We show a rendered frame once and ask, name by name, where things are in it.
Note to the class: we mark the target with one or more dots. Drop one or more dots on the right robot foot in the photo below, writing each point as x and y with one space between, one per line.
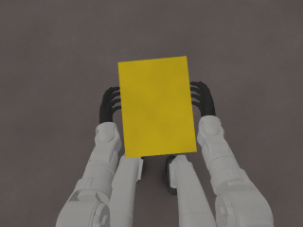
172 191

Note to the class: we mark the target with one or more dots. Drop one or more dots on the right robot thigh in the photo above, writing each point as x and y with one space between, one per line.
193 207

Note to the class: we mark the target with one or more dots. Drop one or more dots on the right robot hand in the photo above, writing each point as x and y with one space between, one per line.
206 104

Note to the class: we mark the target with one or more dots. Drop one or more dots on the right robot upper arm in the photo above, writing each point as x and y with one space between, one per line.
242 208

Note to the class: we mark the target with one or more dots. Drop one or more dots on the robot left forearm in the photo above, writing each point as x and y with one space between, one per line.
96 182

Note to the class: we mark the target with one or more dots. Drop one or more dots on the left robot hand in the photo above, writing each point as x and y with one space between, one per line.
106 109

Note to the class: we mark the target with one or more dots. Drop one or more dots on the left robot upper arm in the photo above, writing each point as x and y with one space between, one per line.
85 214

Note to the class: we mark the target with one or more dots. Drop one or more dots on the carton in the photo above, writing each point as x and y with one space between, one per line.
156 107

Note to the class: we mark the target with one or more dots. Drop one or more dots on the robot right forearm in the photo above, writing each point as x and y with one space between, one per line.
225 172

